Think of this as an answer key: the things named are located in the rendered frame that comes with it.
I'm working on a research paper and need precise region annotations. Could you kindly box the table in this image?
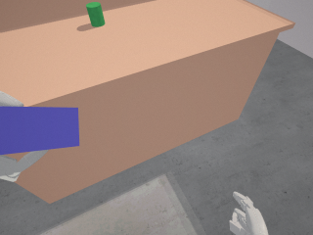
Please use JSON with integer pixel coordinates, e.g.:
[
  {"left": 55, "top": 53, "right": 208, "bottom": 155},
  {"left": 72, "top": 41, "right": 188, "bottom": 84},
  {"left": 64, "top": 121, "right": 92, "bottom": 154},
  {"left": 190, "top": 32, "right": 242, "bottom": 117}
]
[{"left": 0, "top": 0, "right": 295, "bottom": 204}]

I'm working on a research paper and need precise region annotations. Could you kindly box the left robot hand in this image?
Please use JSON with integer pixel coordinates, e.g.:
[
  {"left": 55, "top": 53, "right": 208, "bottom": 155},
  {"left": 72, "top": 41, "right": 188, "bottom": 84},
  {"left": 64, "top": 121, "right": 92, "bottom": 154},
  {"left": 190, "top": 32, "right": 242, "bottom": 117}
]
[{"left": 0, "top": 91, "right": 49, "bottom": 182}]

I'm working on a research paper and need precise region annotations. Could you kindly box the sponge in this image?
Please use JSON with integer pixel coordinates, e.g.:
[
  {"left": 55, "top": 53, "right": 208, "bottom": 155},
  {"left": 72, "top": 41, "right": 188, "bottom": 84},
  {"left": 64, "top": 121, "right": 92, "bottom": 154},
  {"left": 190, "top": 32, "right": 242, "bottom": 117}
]
[{"left": 0, "top": 106, "right": 80, "bottom": 155}]

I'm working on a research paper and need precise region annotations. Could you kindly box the right robot hand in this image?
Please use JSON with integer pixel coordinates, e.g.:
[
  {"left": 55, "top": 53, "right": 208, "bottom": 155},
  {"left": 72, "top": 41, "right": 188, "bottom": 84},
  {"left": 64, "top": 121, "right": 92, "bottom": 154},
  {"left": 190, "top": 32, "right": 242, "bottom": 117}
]
[{"left": 229, "top": 191, "right": 269, "bottom": 235}]

